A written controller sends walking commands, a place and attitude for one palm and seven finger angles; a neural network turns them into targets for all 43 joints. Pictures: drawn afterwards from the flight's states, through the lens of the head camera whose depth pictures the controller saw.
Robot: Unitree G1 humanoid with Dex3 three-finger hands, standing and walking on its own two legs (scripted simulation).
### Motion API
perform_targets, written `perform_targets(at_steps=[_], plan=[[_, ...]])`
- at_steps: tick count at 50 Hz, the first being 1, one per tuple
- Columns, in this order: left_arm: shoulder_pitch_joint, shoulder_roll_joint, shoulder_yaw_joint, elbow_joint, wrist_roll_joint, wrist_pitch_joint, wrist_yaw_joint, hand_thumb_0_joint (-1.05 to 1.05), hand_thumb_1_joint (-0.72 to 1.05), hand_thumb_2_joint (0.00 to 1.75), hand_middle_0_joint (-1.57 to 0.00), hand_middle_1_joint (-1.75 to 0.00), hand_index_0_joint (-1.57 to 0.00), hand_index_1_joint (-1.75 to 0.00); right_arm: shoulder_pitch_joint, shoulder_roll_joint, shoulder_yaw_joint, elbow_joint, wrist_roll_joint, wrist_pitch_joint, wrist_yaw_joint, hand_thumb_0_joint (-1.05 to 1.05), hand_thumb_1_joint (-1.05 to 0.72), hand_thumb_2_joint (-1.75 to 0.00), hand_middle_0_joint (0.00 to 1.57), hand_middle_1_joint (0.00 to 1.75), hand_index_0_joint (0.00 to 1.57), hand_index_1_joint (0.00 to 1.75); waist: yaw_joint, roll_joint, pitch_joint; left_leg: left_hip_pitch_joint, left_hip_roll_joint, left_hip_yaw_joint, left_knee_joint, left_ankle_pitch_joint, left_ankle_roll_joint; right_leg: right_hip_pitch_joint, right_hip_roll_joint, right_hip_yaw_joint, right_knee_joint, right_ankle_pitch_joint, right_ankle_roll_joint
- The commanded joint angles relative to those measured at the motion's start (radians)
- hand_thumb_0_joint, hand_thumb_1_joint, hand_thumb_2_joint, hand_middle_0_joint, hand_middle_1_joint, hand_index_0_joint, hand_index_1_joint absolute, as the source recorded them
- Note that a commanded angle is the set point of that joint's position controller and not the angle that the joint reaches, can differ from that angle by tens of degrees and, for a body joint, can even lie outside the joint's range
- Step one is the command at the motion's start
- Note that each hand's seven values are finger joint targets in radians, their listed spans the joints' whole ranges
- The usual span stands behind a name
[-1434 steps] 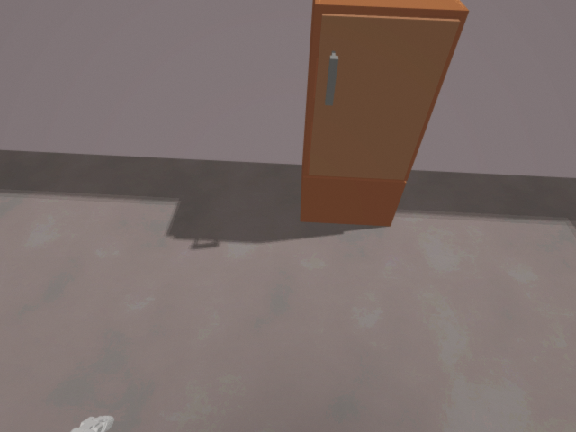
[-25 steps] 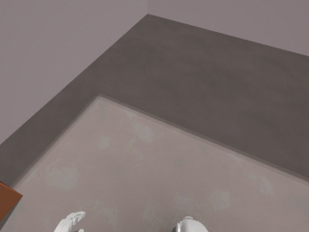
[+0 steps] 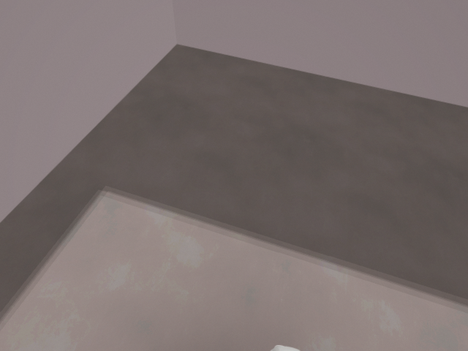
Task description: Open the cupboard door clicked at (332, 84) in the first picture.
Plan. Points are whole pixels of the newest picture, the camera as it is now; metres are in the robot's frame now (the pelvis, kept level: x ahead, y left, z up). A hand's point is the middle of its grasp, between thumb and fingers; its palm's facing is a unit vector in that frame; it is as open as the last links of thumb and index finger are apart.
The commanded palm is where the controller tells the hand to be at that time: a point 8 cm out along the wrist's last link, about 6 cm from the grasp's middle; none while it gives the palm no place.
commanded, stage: walk to a spot facing it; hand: left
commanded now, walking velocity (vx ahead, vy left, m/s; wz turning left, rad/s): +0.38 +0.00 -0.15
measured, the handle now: out of the picture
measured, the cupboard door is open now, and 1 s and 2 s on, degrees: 47 47 47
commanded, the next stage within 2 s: turn to face it in 0.58 s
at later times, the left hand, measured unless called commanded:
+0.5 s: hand (160, 299) +0.25 +0.16 -0.19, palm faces -0.01 -0.98 -0.17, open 7.3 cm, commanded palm none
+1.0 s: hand (183, 222) +0.44 +0.14 -0.19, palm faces +0.17 -0.96 -0.22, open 7.3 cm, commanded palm none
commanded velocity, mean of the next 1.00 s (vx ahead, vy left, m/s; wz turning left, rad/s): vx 0.22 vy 0.00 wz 0.21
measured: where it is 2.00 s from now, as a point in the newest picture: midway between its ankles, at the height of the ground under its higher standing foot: (261, 271)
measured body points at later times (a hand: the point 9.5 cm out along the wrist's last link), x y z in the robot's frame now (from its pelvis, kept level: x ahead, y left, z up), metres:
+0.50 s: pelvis +0.23 -0.03 -0.01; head +0.26 -0.01 +0.44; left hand +0.25 +0.22 -0.17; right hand +0.27 -0.27 -0.15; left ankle +0.23 +0.11 -0.74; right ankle +0.17 -0.14 -0.67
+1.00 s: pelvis +0.42 -0.06 -0.02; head +0.46 -0.04 +0.43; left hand +0.44 +0.19 -0.17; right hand +0.52 -0.29 -0.15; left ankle +0.45 +0.06 -0.74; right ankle +0.37 -0.19 -0.68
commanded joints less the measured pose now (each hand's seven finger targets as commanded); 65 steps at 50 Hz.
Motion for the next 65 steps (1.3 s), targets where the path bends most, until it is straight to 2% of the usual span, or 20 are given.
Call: perform_targets(at_steps=[1, 4, 6, 9, 16, 17, 19, 24, 29, 31, 32, 37, 42, 43, 45, 46, 56, 58, 61, 65], plan=[[-0.101, -0.006, -0.011, -0.097, -0.009, -0.045, -0.009, 0.0, 0.9, 0.9, -0.2, -0.3, -0.2, -0.3, 0.124, -0.203, -0.051, 0.018, 0.008, 0.004, -0.01, 0.0, -0.9, -0.9, 0.2, 0.3, 0.2, 0.3, -0.031, 0.198, -0.022, 0.097, 0.169, -0.054, -0.168, 0.172, 0.119, 0.082, 0.026, -0.101, -0.318, 0.06, 0.008], [0.109, 0.073, 0.021, -0.021, -0.005, -0.045, 0.003, 0.0, 0.9, 0.9, -0.2, -0.3, -0.2, -0.3, 0.071, -0.171, -0.045, 0.017, 0.022, 0.02, -0.003, 0.0, -0.9, -0.9, 0.2, 0.3, 0.2, 0.3, 0.08, 0.025, -0.057, -0.148, 0.086, 0.027, 0.046, -0.047, 0.063, 0.491, 0.013, -0.037, -0.465, 0.087, -0.027], [0.331, 0.246, 0.062, 0.035, -0.012, -0.044, 0.029, 0.0, 0.9, 0.9, -0.2, -0.3, -0.2, -0.3, -0.06, -0.102, -0.026, -0.059, 0.039, 0.024, 0.011, 0.0, -0.9, -0.9, 0.2, 0.3, 0.2, 0.3, 0.194, -0.268, -0.071, -0.497, -0.048, 0.045, 0.557, -0.407, 0.027, 0.668, -0.379, 0.553, -0.778, -0.197, -0.211], [0.161, 0.118, 0.028, 0.004, -0.012, -0.044, 0.055, 0.0, 0.9, 0.9, -0.2, -0.3, -0.2, -0.3, -0.109, -0.127, -0.046, -0.043, 0.024, 0.028, 0.009, 0.0, -0.9, -0.9, 0.2, 0.3, 0.2, 0.3, 0.084, -0.239, 0.048, -0.494, 0.076, -0.11, 0.643, -0.218, 0.025, 0.422, -0.311, 0.365, -0.771, -0.093, -0.19], [0.082, 0.108, 0.027, 0.012, -0.014, -0.062, 0.039, 0.0, 0.9, 0.9, -0.2, -0.3, -0.2, -0.3, 0.041, -0.064, -0.039, 0.025, 0.017, 0.027, 0.026, 0.0, -0.9, -0.9, 0.2, 0.3, 0.2, 0.3, -0.031, 0.021, 0.006, 0.06, -0.038, 0.058, 0.047, 0.073, 0.008, 0.157, -0.147, 0.071, -0.642, -0.016, -0.099], [0.073, 0.089, 0.021, 0.002, -0.014, -0.057, 0.035, 0.0, 0.9, 0.9, -0.2, -0.3, -0.2, -0.3, 0.12, -0.115, -0.048, 0.047, 0.016, 0.019, 0.019, 0.0, -0.9, -0.9, 0.2, 0.3, 0.2, 0.3, -0.066, 0.093, -0.021, 0.186, -0.006, 0.007, 0.004, 0.02, 0.028, 0.088, -0.101, 0.033, -0.505, -0.021, -0.074], [0.019, 0.013, -0.003, -0.065, -0.016, -0.06, 0.026, 0.0, 0.9, 0.9, -0.2, -0.3, -0.2, -0.3, 0.332, -0.283, -0.083, 0.079, -0.002, 0.014, -0.009, 0.0, -0.9, -0.9, 0.2, 0.3, 0.2, 0.3, -0.148, 0.366, -0.091, 0.394, 0.377, -0.579, -0.23, -0.162, 0.231, -0.228, 0.063, -0.061, 0.07, -0.205, 0.004], [-0.087, 0.012, -0.007, -0.066, -0.008, -0.052, 0.005, 0.0, 0.9, 0.9, -0.2, -0.3, -0.2, -0.3, 0.11, -0.198, -0.049, 0.031, 0.005, -0.004, -0.02, 0.0, -0.9, -0.9, 0.2, 0.3, 0.2, 0.3, -0.033, 0.209, 0.03, 0.164, 0.255, -0.225, -0.203, 0.249, 0.18, -0.187, -0.082, 0.025, 0.022, -0.029, 0.028], [0.094, 0.033, 0.005, 0.008, -0.007, -0.043, 0.002, 0.0, 0.9, 0.9, -0.2, -0.3, -0.2, -0.3, 0.01, -0.2, -0.053, 0.026, 0.02, 0.023, -0.007, 0.0, -0.9, -0.9, 0.2, 0.3, 0.2, 0.3, 0.056, 0.076, -0.03, -0.086, 0.11, -0.055, -0.067, -0.07, 0.1, 0.359, 0.026, -0.116, -0.406, 0.164, 0.027], [0.28, 0.196, 0.046, 0.052, -0.001, -0.053, 0.025, 0.0, 0.9, 0.9, -0.2, -0.3, -0.2, -0.3, -0.044, -0.107, -0.035, -0.011, 0.035, 0.032, 0.009, 0.0, -0.9, -0.9, 0.2, 0.3, 0.2, 0.3, 0.157, -0.283, -0.03, -0.404, -0.08, 0.085, 0.362, -0.317, 0.024, 0.59, -0.273, 0.319, -0.671, -0.091, -0.088], [0.322, 0.235, 0.05, 0.05, -0.01, -0.046, 0.035, 0.0, 0.9, 0.9, -0.2, -0.3, -0.2, -0.3, -0.101, -0.107, -0.034, -0.051, 0.035, 0.038, 0.01, 0.0, -0.9, -0.9, 0.2, 0.3, 0.2, 0.3, 0.181, -0.285, -0.037, -0.456, -0.057, -0.015, 0.572, -0.419, 0.038, 0.576, -0.4, 0.504, -0.801, -0.178, -0.171], [0.117, 0.073, 0.009, 0.011, 0.002, -0.064, 0.066, 0.0, 0.9, 0.9, -0.2, -0.3, -0.2, -0.3, -0.084, -0.043, -0.03, 0.002, 0.034, 0.051, 0.009, 0.0, -0.9, -0.9, 0.2, 0.3, 0.2, 0.3, 0.036, -0.146, 0.011, -0.302, 0.033, -0.09, 0.471, -0.217, 0.021, 0.349, -0.315, 0.075, -0.679, 0.479, -0.126], [0.078, 0.102, 0.022, -0.003, -0.018, -0.054, 0.063, 0.0, 0.9, 0.9, -0.2, -0.3, -0.2, -0.3, -0.032, -0.055, -0.025, 0.006, 0.027, 0.059, 0.022, 0.0, -0.9, -0.9, 0.2, 0.3, 0.2, 0.3, -0.003, -0.062, -0.014, -0.048, -0.057, 0.051, 0.071, 0.107, 0.015, 0.32, -0.225, -0.121, -0.5, 0.552, -0.03], [0.074, 0.095, 0.02, -0.018, -0.02, -0.046, 0.062, 0.0, 0.9, 0.9, -0.2, -0.3, -0.2, -0.3, 0.032, -0.108, -0.037, 0.017, 0.024, 0.054, 0.02, 0.0, -0.9, -0.9, 0.2, 0.3, 0.2, 0.3, -0.031, 0.033, -0.08, 0.092, -0.034, 0.002, 0.017, 0.271, 0.035, 0.271, -0.196, -0.141, -0.354, 0.499, 0.007], [0.044, 0.051, 0.002, -0.086, -0.029, -0.028, 0.066, 0.0, 0.9, 0.9, -0.2, -0.3, -0.2, -0.3, 0.163, -0.288, -0.07, 0.016, 0.017, 0.056, -0.006, 0.0, -0.9, -0.9, 0.2, 0.3, 0.2, 0.3, -0.091, 0.373, -0.182, 0.276, 0.347, -0.507, -0.068, 0.769, 0.28, -0.019, 0.001, -0.1, 0.118, -0.344, 0.094], [-0.035, 0.066, 0.0, -0.134, -0.021, -0.017, 0.069, 0.0, 0.9, 0.9, -0.2, -0.3, -0.2, -0.3, 0.144, -0.3, -0.069, -0.002, 0.018, 0.062, -0.015, 0.0, -0.9, -0.9, 0.2, 0.3, 0.2, 0.3, -0.086, 0.202, -0.116, 0.205, 0.351, -0.534, -0.053, 0.722, 0.309, -0.084, -0.008, 0.002, 0.202, -0.314, 0.092], [0.121, 0.104, 0.026, -0.1, -0.017, 0.012, 0.058, 0.0, 0.9, 0.9, -0.2, -0.3, -0.2, -0.3, -0.214, -0.268, -0.079, -0.136, 0.028, 0.108, -0.013, 0.0, -0.9, -0.9, 0.2, 0.3, 0.2, 0.3, 0.074, 0.101, -0.053, -0.245, 0.036, -0.289, 0.009, -0.011, 0.1, 0.376, 0.012, -0.017, -0.489, 0.072, 0.085], [0.132, 0.257, 0.052, -0.132, 0.002, 0.006, 0.071, 0.0, 0.9, 0.9, -0.2, -0.3, -0.2, -0.3, -0.247, -0.177, -0.069, -0.189, 0.033, 0.113, 0.008, 0.0, -0.9, -0.9, 0.2, 0.3, 0.2, 0.3, 0.108, -0.319, -0.022, -0.392, -0.137, -0.091, 0.491, -0.363, 0.001, 0.338, -0.429, 0.436, -0.792, -0.021, -0.097], [0.004, 0.162, 0.027, -0.174, -0.006, 0.001, 0.082, 0.0, 0.9, 0.9, -0.2, -0.3, -0.2, -0.3, -0.226, -0.173, -0.076, -0.162, 0.03, 0.129, 0.018, 0.0, -0.9, -0.9, 0.2, 0.3, 0.2, 0.3, 0.025, -0.186, 0.014, -0.387, -0.046, -0.128, 0.762, -0.237, -0.004, 0.265, -0.338, 0.214, -0.69, 0.221, -0.105], [0.096, 0.156, 0.021, -0.141, -0.005, -0.018, 0.078, 0.0, 0.9, 0.9, -0.2, -0.3, -0.2, -0.3, -0.271, -0.13, -0.045, -0.168, 0.037, 0.119, 0.026, 0.0, -0.9, -0.9, 0.2, 0.3, 0.2, 0.3, 0.058, -0.173, -0.046, -0.326, -0.072, -0.029, 0.444, -0.225, -0.028, 0.495, -0.275, 0.004, -0.53, 0.872, -0.074]])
